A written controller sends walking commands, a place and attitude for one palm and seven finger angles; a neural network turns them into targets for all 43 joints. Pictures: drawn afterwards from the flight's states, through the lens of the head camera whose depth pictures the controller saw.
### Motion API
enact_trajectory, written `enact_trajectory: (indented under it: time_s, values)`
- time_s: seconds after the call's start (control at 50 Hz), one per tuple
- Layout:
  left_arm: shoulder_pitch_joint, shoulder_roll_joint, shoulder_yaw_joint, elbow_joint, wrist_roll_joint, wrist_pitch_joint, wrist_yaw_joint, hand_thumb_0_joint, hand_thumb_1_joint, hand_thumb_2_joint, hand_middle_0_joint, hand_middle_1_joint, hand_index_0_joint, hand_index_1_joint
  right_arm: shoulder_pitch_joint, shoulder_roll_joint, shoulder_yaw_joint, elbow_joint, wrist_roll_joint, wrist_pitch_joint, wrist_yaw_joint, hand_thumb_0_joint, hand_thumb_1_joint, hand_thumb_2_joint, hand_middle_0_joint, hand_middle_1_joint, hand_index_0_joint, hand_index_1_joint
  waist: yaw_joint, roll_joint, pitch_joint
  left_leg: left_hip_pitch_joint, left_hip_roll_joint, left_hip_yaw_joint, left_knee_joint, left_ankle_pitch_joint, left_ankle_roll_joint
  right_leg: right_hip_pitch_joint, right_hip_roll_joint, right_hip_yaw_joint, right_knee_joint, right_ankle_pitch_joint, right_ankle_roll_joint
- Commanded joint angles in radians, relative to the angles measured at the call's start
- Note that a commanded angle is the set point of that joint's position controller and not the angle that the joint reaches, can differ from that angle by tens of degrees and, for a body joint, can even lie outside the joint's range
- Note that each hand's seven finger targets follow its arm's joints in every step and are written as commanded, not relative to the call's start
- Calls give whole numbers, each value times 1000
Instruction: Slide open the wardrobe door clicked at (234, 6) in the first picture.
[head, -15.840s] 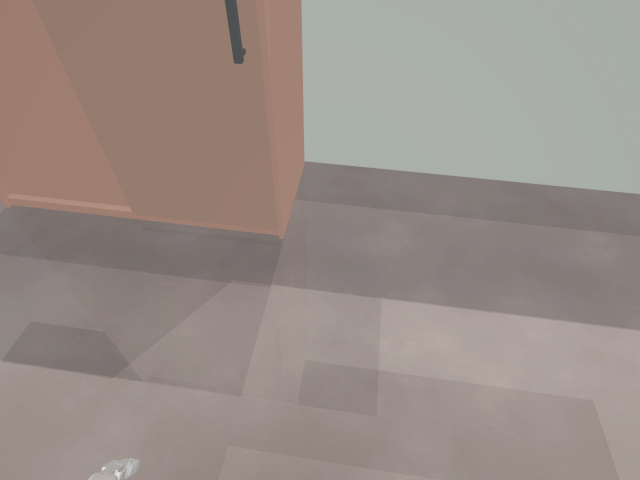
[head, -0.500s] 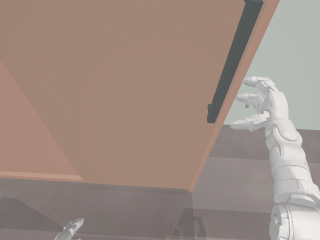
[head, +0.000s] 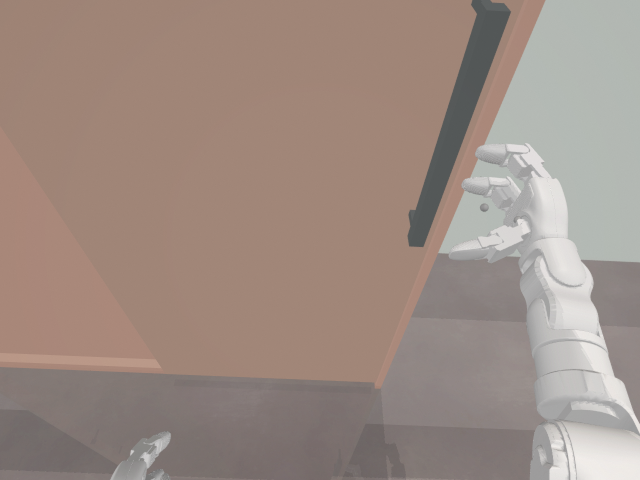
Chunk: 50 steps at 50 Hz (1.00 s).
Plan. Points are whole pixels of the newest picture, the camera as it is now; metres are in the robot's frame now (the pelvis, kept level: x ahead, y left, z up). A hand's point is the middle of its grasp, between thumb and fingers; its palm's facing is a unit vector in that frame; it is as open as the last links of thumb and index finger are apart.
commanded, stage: move the hooked fingers beside the handle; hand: right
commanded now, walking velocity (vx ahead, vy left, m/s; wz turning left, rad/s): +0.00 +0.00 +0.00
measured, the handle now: (441, 144) +0.50 -0.10 +0.19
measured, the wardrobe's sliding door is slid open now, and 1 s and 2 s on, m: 0.00 0.00 0.00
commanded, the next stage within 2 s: feel for the door with the fingertips in 1.22 s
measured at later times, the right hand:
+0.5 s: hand (488, 211) +0.43 -0.16 +0.14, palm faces -0.06 +1.00 +0.00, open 14.0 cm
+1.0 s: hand (489, 214) +0.43 -0.16 +0.14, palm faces -0.05 +1.00 +0.00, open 14.0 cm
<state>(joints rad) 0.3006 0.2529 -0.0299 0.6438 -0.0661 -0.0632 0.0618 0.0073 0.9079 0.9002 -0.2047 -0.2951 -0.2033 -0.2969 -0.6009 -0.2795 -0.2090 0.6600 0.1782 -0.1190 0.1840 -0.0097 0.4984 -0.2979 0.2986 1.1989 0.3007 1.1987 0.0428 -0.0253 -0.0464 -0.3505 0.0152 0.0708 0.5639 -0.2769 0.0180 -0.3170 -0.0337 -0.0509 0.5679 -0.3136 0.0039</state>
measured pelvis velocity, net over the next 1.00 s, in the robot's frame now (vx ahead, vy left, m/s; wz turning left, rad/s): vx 0.01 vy -0.01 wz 0.01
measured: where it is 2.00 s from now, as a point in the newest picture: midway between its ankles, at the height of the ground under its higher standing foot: outside the picture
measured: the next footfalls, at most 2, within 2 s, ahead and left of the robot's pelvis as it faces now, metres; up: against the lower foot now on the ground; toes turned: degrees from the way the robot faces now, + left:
none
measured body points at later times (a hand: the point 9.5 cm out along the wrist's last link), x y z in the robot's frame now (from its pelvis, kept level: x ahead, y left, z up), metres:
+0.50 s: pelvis +0.00 +0.00 +0.00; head +0.02 +0.01 +0.45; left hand +0.10 +0.26 -0.11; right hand +0.42 -0.22 +0.14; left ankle +0.01 +0.11 -0.73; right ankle -0.01 -0.12 -0.73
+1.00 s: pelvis +0.01 -0.01 +0.00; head +0.03 +0.00 +0.45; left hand +0.11 +0.25 -0.11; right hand +0.42 -0.22 +0.14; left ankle +0.01 +0.11 -0.73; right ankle -0.01 -0.12 -0.73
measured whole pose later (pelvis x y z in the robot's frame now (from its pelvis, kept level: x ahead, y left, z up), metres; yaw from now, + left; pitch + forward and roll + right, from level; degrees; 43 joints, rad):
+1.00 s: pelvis +0.01 -0.01 +0.00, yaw +1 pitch +5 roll +0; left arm 0.33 0.26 -0.02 0.63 -0.06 -0.05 0.05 0.01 0.91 0.90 -0.21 -0.30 -0.20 -0.30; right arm -0.57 -0.29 -0.24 0.66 0.19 -0.10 0.21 -0.01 0.50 -0.30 0.30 1.20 0.30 1.20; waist 0.05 -0.02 -0.06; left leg -0.37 0.02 0.06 0.56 -0.28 0.01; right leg -0.34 -0.03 -0.06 0.58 -0.33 -0.01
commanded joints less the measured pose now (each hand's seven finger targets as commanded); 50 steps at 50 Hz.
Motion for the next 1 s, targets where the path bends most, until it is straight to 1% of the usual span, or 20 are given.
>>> enact_trajectory:
  time_s: [0.0, 0.08, 0.2, 0.24, 0.26, 0.32, 0.34, 0.38, 0.4, 0.5, 0.52, 0.58, 0.66, 0.68, 0.74, 0.76, 0.84, 0.88, 0.94, 0.98]
  values:
    - [-18, 141, 41, -107, -1, -35, 7, 0, 900, 900, -200, -300, -200, -300, -423, -210, -56, -64, 8, -10, -4, 0, 500, -300, 300, 1200, 300, 1200, 7, 44, -196, 95, -12, -38, -70, 245, 2, 34, 32, 32, -69, 175, -37]
    - [-14, 153, 39, -130, -2, -21, 11, 0, 900, 900, -200, -300, -200, -300, -411, -277, -106, -39, 16, 11, 20, 0, 500, -300, 300, 1200, 300, 1200, -6, 90, -221, 142, -4, -48, -70, 251, -1, -5, 35, 23, -70, 171, -41]
    - [-11, 135, 45, -134, 1, -42, 15, 0, 900, 900, -200, -300, -200, -300, -577, -270, -71, -241, 24, -106, 39, 0, 500, -300, 300, 1200, 300, 1200, 15, -26, -362, 165, -13, -60, -45, 323, 5, 105, 32, 29, -44, 249, -42]
    - [-4, 137, 48, -124, 2, -47, 17, 0, 900, 900, -200, -300, -200, -300, -573, -265, -65, -251, 27, -113, 39, 0, 500, -300, 300, 1200, 300, 1200, 19, -9, -379, 169, -15, -55, -45, 341, 4, 127, 29, 33, -38, 275, -45]
    - [-4, 136, 49, -120, 2, -48, 16, 0, 900, 900, -200, -300, -200, -300, -543, -262, -74, -237, 28, -105, 41, 0, 500, -300, 300, 1200, 300, 1200, 12, -42, -383, 169, -15, -54, -45, 348, 5, 132, 31, 33, -43, 280, -41]
    - [-2, 142, 46, -100, -4, -46, 16, 0, 900, 900, -200, -300, -200, -300, -480, -209, -44, -117, 38, -50, 50, 0, 500, -300, 300, 1200, 300, 1200, 23, 12, -269, 116, -17, -39, -65, 298, 3, 81, 31, 33, -57, 223, -39]
    - [6, 150, 47, -97, -4, -41, 14, 0, 900, 900, -200, -300, -200, -300, -437, -218, -52, -64, 35, -30, 52, 0, 500, -300, 300, 1200, 300, 1200, 18, 60, -232, 112, -15, -34, -69, 282, 4, 52, 28, 36, -59, 212, -41]
    - [5, 155, 47, -102, -7, -36, 11, 0, 900, 900, -200, -300, -200, -300, -419, -221, -60, -17, 32, 0, 51, 0, 500, -300, 300, 1200, 300, 1200, 11, 61, -189, 85, -13, -31, -70, 244, 2, 15, 31, 34, -68, 178, -38]
    - [0, 153, 46, -109, -7, -35, 8, 0, 900, 900, -200, -300, -200, -300, -432, -201, -39, -28, 28, 4, 51, 0, 500, -300, 300, 1200, 300, 1200, 13, 23, -191, 73, -11, -34, -68, 238, 5, 23, 33, 33, -66, 179, -37]
    - [7, 147, 51, -136, 4, -34, 5, 0, 900, 900, -200, -300, -200, -300, -483, -279, -108, -178, 27, -59, 27, 0, 500, -300, 300, 1200, 300, 1200, -3, 55, -348, 165, -13, -47, -38, 335, 4, 66, 32, 31, -45, 270, -41]
    - [-2, 141, 49, -139, 3, -37, 7, 0, 900, 900, -200, -300, -200, -300, -513, -277, -101, -212, 27, -77, 24, 0, 500, -300, 300, 1200, 300, 1200, -2, 27, -358, 166, -14, -51, -37, 334, 3, 79, 31, 29, -44, 268, -40]
    - [5, 139, 48, -121, 5, -39, 12, 0, 900, 900, -200, -300, -200, -300, -579, -305, -104, -230, 11, -104, 14, 0, 500, -300, 300, 1200, 300, 1200, 15, -16, -352, 146, -17, -52, -37, 334, 3, 107, 27, 36, -42, 279, -41]
    - [6, 143, 44, -106, 1, -38, 15, 0, 900, 900, -200, -300, -200, -300, -532, -273, -79, -122, 6, -69, 27, 0, 500, -300, 300, 1200, 300, 1200, 17, -29, -300, 118, -18, -45, -49, 302, 8, 91, 27, 38, -50, 252, -37]
    - [9, 142, 43, -106, 0, -39, 13, 0, 900, 900, -200, -300, -200, -300, -529, -235, -54, -105, 13, -56, 35, 0, 500, -300, 300, 1200, 300, 1200, 25, -17, -296, 111, -18, -39, -49, 309, 8, 91, 29, 39, -51, 255, -37]
    - [21, 152, 50, -115, 0, -31, 7, 0, 900, 900, -200, -300, -200, -300, -403, -235, -76, -48, 26, -17, 54, 0, 500, -300, 300, 1200, 300, 1200, -1, 33, -305, 139, -18, -30, -40, 350, 11, 68, 27, 34, -44, 299, -36]
    - [11, 147, 46, -122, -3, -31, 4, 0, 900, 900, -200, -300, -200, -300, -414, -188, -38, -59, 30, -10, 62, 0, 500, -300, 300, 1200, 300, 1200, 8, 14, -289, 122, -17, -28, -40, 354, 10, 69, 27, 32, -46, 301, -34]
    - [19, 151, 54, -127, 2, -25, 1, 0, 900, 900, -200, -300, -200, -300, -436, -199, -48, -117, 39, -24, 53, 0, 500, -300, 300, 1200, 300, 1200, 11, 82, -291, 121, -19, -24, -35, 356, 6, 62, 23, 37, -37, 310, -38]
    - [14, 148, 57, -135, 5, -27, 0, 0, 900, 900, -200, -300, -200, -300, -453, -252, -96, -200, 35, -46, 38, 0, 500, -300, 300, 1200, 300, 1200, -3, 42, -347, 146, -19, -35, -27, 388, 6, 92, 25, 35, -32, 342, -38]
    - [6, 136, 57, -139, 10, -32, -2, 0, 900, 900, -200, -300, -200, -300, -465, -255, -84, -324, 22, -75, 17, 0, 500, -300, 300, 1200, 300, 1200, -8, -26, -403, 166, -16, -39, -18, 429, 8, 152, 22, 37, -20, 416, -36]
    - [-2, 132, 51, -132, 8, -30, 0, 0, 900, 900, -200, -300, -200, -300, -453, -257, -84, -306, 14, -69, 10, 0, 500, -300, 300, 1200, 300, 1200, -1, -27, -361, 157, -19, -37, -27, 412, 7, 142, 20, 39, -34, 392, -33]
